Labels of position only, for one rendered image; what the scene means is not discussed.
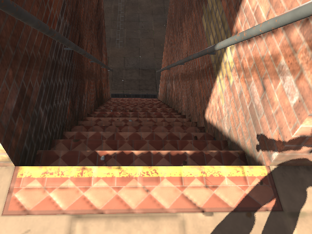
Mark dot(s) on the stairs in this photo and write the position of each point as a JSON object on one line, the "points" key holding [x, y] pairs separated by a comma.
{"points": [[138, 132]]}

